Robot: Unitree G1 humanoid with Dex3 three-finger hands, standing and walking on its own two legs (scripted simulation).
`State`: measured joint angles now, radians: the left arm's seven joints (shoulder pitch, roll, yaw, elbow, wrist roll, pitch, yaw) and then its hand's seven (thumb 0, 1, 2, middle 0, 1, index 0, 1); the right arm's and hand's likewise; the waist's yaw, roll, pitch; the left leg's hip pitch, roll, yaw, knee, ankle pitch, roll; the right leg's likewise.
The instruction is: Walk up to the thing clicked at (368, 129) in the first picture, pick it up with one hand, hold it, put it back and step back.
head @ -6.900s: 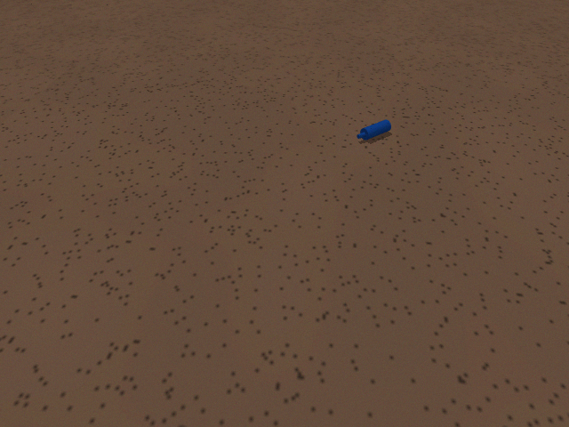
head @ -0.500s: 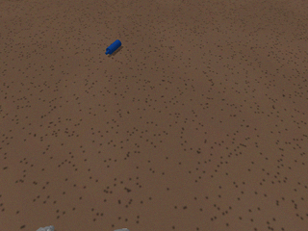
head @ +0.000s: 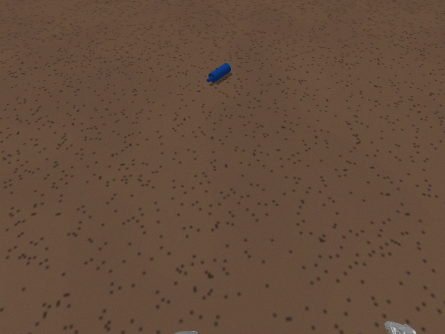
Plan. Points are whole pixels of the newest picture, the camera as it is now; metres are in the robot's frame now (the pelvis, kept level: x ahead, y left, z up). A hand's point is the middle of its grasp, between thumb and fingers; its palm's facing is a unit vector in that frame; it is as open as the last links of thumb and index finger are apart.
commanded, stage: walk up
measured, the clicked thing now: (217, 74) +1.91 +0.11 -0.72
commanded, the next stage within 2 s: stand in 0.70 s
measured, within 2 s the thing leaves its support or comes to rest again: neither
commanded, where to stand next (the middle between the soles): +0.04 -0.01 m, yaw +4 degrees
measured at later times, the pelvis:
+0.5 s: pelvis +0.00 -0.01 +0.01, yaw +5 degrees
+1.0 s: pelvis +0.00 -0.02 +0.02, yaw +4 degrees
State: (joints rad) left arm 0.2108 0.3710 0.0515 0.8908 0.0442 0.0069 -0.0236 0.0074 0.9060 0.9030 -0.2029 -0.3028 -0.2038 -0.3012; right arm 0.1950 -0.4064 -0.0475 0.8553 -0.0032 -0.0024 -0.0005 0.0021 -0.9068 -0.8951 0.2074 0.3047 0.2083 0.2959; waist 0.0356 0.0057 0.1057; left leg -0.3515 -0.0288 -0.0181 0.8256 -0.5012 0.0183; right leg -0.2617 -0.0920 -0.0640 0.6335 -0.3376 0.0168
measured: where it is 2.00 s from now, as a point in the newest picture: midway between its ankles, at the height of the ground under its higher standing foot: outside the picture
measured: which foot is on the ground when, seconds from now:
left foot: down 0.00-1.00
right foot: down 0.00-1.00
